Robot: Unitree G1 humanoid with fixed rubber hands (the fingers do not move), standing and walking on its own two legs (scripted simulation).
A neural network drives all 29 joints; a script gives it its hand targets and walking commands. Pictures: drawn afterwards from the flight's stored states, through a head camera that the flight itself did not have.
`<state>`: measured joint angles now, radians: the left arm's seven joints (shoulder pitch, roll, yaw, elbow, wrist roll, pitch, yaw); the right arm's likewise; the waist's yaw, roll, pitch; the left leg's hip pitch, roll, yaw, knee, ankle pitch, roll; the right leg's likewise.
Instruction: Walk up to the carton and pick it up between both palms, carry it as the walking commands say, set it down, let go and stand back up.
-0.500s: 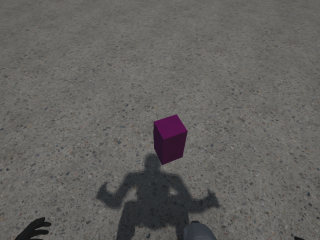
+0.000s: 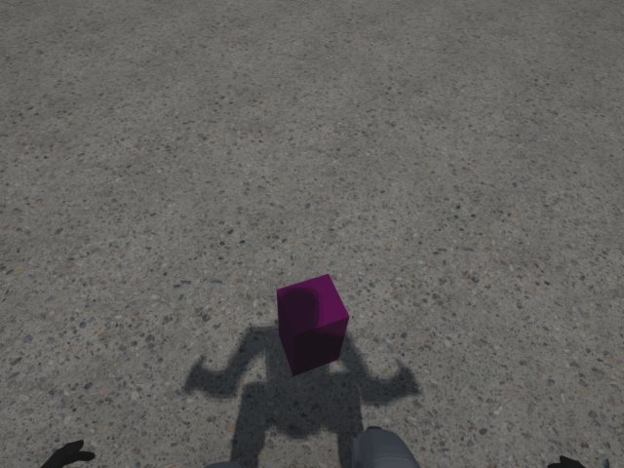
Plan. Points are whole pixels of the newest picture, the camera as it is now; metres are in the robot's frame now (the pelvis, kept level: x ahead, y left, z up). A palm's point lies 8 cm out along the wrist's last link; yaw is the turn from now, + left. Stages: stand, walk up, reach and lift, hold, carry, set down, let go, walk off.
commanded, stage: walk up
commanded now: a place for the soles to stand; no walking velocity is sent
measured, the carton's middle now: (310, 327) +0.57 -0.01 -0.58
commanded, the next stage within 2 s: none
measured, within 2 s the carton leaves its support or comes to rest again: neither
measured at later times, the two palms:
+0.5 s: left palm (127, 371) +0.24 +0.25 -0.05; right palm (578, 393) +0.24 -0.38 -0.08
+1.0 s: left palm out of the picture +0.13 +0.29 -0.07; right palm (556, 408) +0.21 -0.33 -0.06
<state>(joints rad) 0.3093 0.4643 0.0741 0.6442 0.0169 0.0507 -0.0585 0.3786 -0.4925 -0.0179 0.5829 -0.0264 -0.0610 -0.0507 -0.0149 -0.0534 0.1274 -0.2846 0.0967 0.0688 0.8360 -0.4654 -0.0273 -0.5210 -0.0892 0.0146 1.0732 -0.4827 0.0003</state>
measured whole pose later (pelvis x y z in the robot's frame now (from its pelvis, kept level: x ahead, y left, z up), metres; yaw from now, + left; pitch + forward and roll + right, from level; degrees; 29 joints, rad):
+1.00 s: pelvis +0.09 -0.03 +0.05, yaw +5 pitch -3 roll +0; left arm 0.07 0.39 0.03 1.12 -0.03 0.01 -0.01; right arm 0.02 -0.37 -0.02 1.16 0.03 0.01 0.01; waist 0.02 -0.02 0.10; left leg -0.11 0.03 -0.01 0.40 -0.24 -0.03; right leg -0.17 -0.11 -0.13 0.39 -0.15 0.05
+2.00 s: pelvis +0.16 -0.12 +0.02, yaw +14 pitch -4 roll +0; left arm 0.17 0.35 0.09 0.67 0.03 0.08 -0.07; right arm 0.34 -0.45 -0.07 0.84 -0.01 0.00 -0.09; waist -0.01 -0.01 0.17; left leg -0.42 0.00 0.00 1.07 -0.54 0.01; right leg -0.29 -0.04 -0.12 0.73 -0.37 -0.02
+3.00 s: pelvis +0.21 -0.16 +0.04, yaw +24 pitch -4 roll +0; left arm 0.12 0.32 0.05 1.06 -0.02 0.02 -0.01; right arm 0.12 -0.35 -0.01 1.12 0.00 0.00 -0.04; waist -0.01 -0.01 0.09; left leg -0.20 0.00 -0.05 0.43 -0.16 -0.02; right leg -0.06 -0.01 -0.16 0.40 -0.27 -0.03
